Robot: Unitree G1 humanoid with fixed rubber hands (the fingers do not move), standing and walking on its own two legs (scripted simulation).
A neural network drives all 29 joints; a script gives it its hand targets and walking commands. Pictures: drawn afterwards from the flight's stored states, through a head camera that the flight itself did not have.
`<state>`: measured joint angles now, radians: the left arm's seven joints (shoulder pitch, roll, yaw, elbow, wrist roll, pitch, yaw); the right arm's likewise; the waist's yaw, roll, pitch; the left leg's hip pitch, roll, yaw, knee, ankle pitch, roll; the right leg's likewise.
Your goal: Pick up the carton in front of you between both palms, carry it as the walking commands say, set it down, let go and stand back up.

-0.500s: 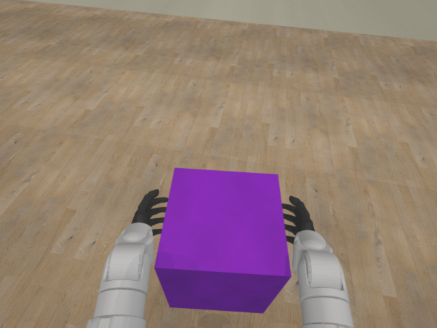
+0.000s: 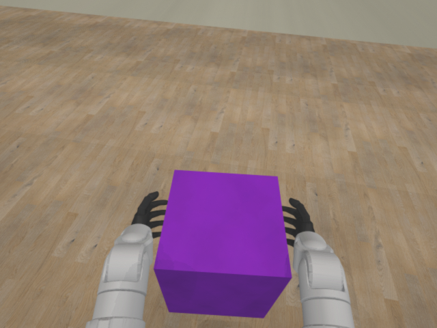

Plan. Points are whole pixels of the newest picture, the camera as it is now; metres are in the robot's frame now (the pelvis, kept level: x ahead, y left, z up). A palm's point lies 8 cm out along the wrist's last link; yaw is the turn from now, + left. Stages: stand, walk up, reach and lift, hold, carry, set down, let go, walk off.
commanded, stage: carry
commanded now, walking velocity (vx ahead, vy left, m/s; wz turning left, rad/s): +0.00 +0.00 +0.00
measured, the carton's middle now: (220, 247) +0.30 +0.00 -0.05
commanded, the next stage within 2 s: hold in 0.50 s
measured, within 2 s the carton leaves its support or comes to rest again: neither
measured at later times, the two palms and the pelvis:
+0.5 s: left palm (137, 234) +0.28 +0.16 +0.04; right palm (299, 241) +0.28 -0.14 +0.03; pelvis -0.01 +0.01 +0.00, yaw +0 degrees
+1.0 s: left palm (122, 261) +0.22 +0.16 +0.05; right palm (294, 241) +0.27 -0.13 +0.04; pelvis -0.03 -0.03 +0.01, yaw +10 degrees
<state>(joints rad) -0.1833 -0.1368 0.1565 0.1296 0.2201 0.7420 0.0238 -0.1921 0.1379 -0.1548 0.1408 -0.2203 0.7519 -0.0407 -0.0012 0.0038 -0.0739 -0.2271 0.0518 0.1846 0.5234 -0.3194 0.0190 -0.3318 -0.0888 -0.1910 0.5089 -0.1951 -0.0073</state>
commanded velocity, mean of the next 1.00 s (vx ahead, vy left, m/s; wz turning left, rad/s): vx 0.00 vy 0.00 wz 0.00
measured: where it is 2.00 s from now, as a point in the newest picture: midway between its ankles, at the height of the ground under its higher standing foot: outside the picture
